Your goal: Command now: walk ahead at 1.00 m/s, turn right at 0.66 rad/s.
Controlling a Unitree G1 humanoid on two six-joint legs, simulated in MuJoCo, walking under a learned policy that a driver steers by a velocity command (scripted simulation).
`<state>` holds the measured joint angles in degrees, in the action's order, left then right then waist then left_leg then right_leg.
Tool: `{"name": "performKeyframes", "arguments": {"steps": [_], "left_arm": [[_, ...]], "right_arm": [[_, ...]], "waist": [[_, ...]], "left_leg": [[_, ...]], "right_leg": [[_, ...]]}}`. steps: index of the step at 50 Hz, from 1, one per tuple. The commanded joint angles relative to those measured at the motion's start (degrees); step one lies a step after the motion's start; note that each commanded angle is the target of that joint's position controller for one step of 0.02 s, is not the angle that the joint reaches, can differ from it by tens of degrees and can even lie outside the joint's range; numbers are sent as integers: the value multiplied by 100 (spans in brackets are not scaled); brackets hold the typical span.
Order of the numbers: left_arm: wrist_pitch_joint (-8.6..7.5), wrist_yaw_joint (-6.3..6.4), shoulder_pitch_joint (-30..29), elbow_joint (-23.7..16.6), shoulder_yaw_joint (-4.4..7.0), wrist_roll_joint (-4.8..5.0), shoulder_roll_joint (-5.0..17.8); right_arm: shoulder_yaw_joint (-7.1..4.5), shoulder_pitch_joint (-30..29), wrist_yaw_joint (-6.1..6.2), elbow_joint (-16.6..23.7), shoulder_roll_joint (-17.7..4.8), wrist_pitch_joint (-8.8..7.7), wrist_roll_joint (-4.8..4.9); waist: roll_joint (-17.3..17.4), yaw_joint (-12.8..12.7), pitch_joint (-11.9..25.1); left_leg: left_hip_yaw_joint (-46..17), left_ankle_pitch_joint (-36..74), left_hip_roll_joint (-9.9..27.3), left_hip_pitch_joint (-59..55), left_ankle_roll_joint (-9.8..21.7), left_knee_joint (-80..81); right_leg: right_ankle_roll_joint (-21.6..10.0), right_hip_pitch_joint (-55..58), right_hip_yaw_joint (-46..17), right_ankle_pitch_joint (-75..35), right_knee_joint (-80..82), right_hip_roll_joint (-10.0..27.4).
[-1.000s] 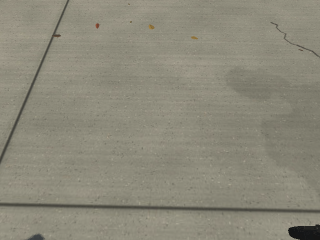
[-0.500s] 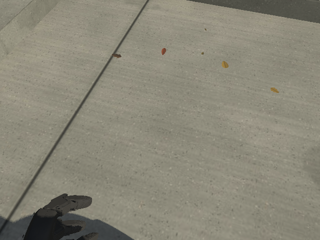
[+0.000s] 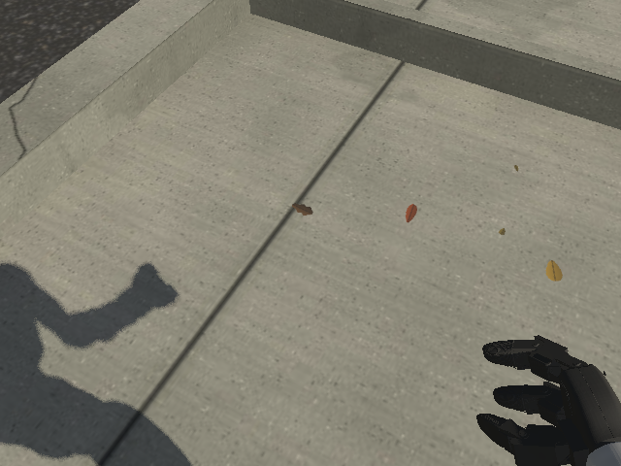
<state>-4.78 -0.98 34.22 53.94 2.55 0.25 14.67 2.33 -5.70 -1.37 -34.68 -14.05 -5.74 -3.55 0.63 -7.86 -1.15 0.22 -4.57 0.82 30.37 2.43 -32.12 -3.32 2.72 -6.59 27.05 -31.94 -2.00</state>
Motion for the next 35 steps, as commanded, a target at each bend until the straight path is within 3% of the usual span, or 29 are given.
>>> {"name": "performKeyframes", "arguments": {"steps": [1,2,3,4,6,8,9,11,14,16,18,19,20,21,22,23,24,25,26,28,29,32,35], "left_arm": [[-76,57,-330,-1016,84,199,481],[13,82,-862,-975,138,78,745],[63,29,-1255,-986,129,-10,700],[124,-31,-1406,-971,128,-52,602],[319,-137,-1450,-1045,108,-171,372],[460,-210,-1960,-1305,71,-201,235],[490,-253,-2202,-1429,53,-216,229],[479,-343,-2654,-1705,-5,-201,221],[455,-475,-3289,-1917,-80,-163,310],[436,-497,-3446,-1943,-86,-162,401],[416,-427,-2873,-1769,-14,-145,652],[405,-376,-2088,-1576,75,-147,853],[392,-288,-954,-1242,220,-155,1104],[409,-135,-244,-933,393,-140,1367],[482,-18,-760,-960,505,-43,1848],[556,-29,-988,-1274,612,-195,2363],[556,22,-991,-1362,597,-163,2053],[507,74,-1143,-1252,527,-142,1740],[423,100,-1312,-1181,473,-129,1558],[251,133,-1578,-1216,354,-95,1309],[180,111,-1568,-1206,322,-68,1240],[54,64,-1556,-1227,347,-62,1263],[31,0,-1378,-1185,428,-12,1365]], "right_arm": [[-710,3061,241,-419,-1837,92,-93],[-651,2495,224,-402,-1310,110,-5],[-566,2237,201,-438,-884,72,49],[-545,2170,185,-528,-740,39,28],[-515,2264,184,-760,-600,-59,127],[-498,2387,139,-975,-464,-161,258],[-497,2393,130,-1027,-443,-190,269],[-500,2237,132,-1080,-465,-240,246],[-549,2306,170,-1177,-706,-257,244],[-593,2577,207,-1242,-991,-236,248],[-687,2715,289,-1195,-1391,-74,222],[-740,2574,326,-1130,-1579,44,183],[-773,2348,328,-1012,-1666,149,152],[-766,2337,265,-1009,-1544,196,94],[-530,2314,169,-775,-609,139,15],[-514,2535,162,-72,-826,16,188],[-490,2000,171,-29,-1063,-131,119],[-465,1870,171,-54,-1074,-191,141],[-432,1740,189,-78,-991,-158,65],[-395,1947,180,-147,-909,94,-84],[-384,1891,165,-98,-846,204,-88],[-261,815,75,378,-566,268,7],[-209,369,11,508,-485,234,185]], "waist": [[1585,1494,2600],[869,1370,1515],[437,1312,774],[262,1169,408],[477,859,64],[422,767,-208],[379,735,-265],[429,603,-427],[65,638,-659],[77,634,-591],[403,264,-89],[514,-194,355],[507,-701,875],[57,-846,1104],[-1380,-153,575],[-1624,176,1850],[-444,24,1465],[114,302,578],[486,583,176],[591,997,-100],[534,1066,-170],[276,861,-515],[-82,532,-294]], "left_leg": [[-4869,-3924,2755,-5449,779,1524],[-4092,-4034,2384,-4671,770,1665],[-3090,-3035,2129,-3910,718,1660],[-2402,-2076,1909,-3345,631,1797],[-1446,-1233,1707,-2667,514,2038],[-734,-428,1635,-2573,415,2263],[-354,-49,1564,-2567,372,2358],[483,638,1288,-2331,250,2499],[1396,1570,955,-2192,55,2755],[1618,3763,1017,-2624,-42,2390],[1622,6058,1187,-3272,-127,1212],[1557,6588,1332,-3245,-87,102],[1403,6346,1415,-2791,7,-1418],[1372,3630,991,-1746,-63,-3456],[1207,-2144,-36,118,-235,-5767],[-70,-2450,-373,1800,-372,-6711],[-547,-1916,19,2173,-318,-6245],[-543,-1568,235,2029,-311,-5553],[-531,-1582,424,1626,-369,-5039],[-540,-1778,627,858,-554,-4330],[-485,-1924,693,666,-640,-3892],[-161,-718,657,181,-740,-2198],[-61,896,332,-583,-610,-788]], "right_leg": [[-382,-4306,129,-141,-4670,-77],[-403,-4776,163,-766,-4787,355],[-359,-4805,229,-1090,-4533,535],[-297,-4637,236,-1168,-4361,666],[-182,-4421,237,-1143,-4146,874],[-135,-4762,313,-1307,-4012,1020],[-119,-4899,397,-1570,-3933,1030],[-139,-4804,578,-2273,-3326,995],[-338,-3993,1265,-3094,-1762,690],[-545,-3396,1699,-3172,-1211,291],[-720,-2698,1898,-2579,-1089,-152],[-854,-1854,1800,-2226,-1103,-309],[-1040,-598,1540,-1873,-970,-407],[-1195,674,1051,-1457,-646,-356],[-1416,946,-639,-2071,-565,614],[-2564,2428,-3576,-1060,758,1530],[-2341,2021,-4033,-352,1613,1686],[-2105,997,-3671,-534,1827,1555],[-1938,95,-3172,-1078,1833,1291],[-1844,-1213,-2367,-1884,1880,877],[-1831,-1639,-2130,-1932,1967,720],[-1623,-2557,-1580,-2195,2266,222],[-1219,-2344,-1450,-3087,2151,77]]}}
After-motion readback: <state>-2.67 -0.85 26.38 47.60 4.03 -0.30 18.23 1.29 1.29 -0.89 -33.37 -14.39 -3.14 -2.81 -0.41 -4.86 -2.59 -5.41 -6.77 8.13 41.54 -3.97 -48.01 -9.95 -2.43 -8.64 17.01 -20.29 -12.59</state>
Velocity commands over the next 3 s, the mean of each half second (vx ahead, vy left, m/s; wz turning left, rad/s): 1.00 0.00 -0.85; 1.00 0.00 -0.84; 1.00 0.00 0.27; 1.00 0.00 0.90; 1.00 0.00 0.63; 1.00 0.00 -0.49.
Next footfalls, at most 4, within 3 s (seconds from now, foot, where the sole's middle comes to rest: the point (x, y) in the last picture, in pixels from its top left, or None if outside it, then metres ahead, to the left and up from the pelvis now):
0.42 right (427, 430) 0.55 -0.14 -0.75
0.84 left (457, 264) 0.99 -0.21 -0.75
1.28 right None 1.06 -0.66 -0.75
1.68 left None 1.41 -0.74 -0.75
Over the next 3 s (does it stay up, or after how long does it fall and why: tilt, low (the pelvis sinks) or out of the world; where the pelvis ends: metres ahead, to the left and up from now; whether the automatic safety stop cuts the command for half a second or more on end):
stays up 2.51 -1.01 0.16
